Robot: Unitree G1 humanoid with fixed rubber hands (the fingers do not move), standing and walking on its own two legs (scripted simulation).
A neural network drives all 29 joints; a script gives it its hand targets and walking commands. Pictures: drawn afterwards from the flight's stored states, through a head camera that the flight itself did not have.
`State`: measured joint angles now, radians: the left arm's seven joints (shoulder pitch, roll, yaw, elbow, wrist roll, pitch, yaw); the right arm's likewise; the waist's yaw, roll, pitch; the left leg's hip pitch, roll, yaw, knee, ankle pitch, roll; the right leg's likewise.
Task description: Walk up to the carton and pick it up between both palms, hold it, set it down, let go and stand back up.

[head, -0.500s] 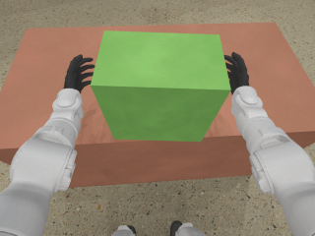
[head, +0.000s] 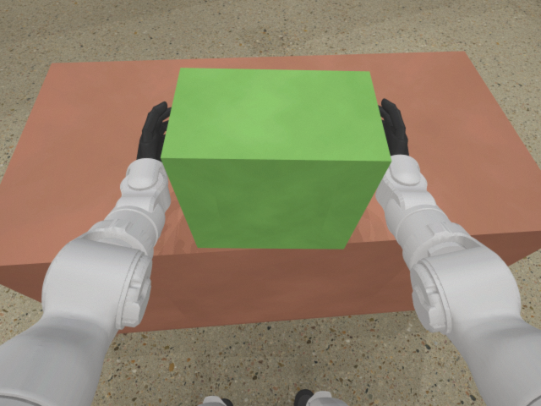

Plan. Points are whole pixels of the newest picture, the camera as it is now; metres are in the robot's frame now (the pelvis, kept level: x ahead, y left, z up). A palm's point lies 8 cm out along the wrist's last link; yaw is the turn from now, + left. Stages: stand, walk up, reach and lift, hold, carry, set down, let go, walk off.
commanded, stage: reach and lift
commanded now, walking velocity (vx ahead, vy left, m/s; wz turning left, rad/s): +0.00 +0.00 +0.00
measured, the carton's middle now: (272, 170) +0.46 +0.00 +0.03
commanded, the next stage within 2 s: none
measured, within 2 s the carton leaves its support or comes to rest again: neither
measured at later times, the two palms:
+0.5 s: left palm (153, 158) +0.45 +0.18 +0.07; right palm (392, 156) +0.45 -0.18 +0.08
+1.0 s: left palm (155, 157) +0.46 +0.17 +0.07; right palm (392, 162) +0.44 -0.18 +0.07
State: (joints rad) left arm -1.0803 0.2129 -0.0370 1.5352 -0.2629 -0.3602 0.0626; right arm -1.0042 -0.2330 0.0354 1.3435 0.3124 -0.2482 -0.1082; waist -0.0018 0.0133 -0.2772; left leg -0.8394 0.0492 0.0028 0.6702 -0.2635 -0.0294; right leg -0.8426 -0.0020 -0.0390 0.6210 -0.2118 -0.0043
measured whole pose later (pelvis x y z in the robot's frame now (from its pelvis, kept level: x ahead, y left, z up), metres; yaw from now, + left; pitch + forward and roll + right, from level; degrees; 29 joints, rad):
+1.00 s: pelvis +0.04 +0.01 +0.03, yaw +0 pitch +16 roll -1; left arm -0.85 0.13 0.41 1.34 0.15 -0.45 0.00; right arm -0.75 -0.05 -0.50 1.07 -0.31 -0.38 -0.06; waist -0.02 0.03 -0.11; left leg -0.46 0.04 0.03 0.36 -0.19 -0.02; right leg -0.46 0.00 -0.02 0.31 -0.13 0.01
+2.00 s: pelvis +0.00 +0.00 +0.03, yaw +0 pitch +21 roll -1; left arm -0.86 0.14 0.29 1.34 0.11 -0.50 0.04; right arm -0.80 -0.10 -0.49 1.30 -0.33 -0.60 -0.13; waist 0.01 -0.01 -0.20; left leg -0.59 0.04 0.02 0.34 -0.11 -0.02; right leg -0.58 0.00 -0.03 0.27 -0.05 0.00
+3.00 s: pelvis +0.00 +0.00 +0.04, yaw +2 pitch -4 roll -1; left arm -0.65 0.07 0.27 0.51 0.19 0.37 0.00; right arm -0.67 -0.12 -0.15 0.79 0.12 0.07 -0.10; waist -0.05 -0.04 -0.01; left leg -0.08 0.03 0.00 0.29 -0.15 -0.02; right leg -0.06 -0.01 -0.06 0.23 -0.10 0.01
